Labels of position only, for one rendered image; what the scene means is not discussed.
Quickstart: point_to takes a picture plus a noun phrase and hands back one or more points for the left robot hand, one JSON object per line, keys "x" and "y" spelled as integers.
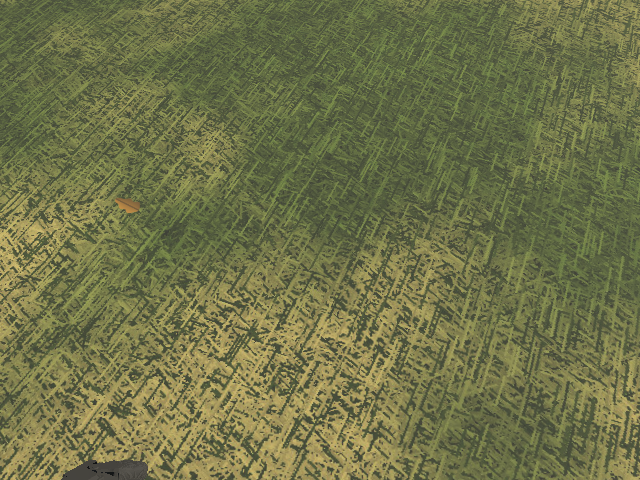
{"x": 112, "y": 470}

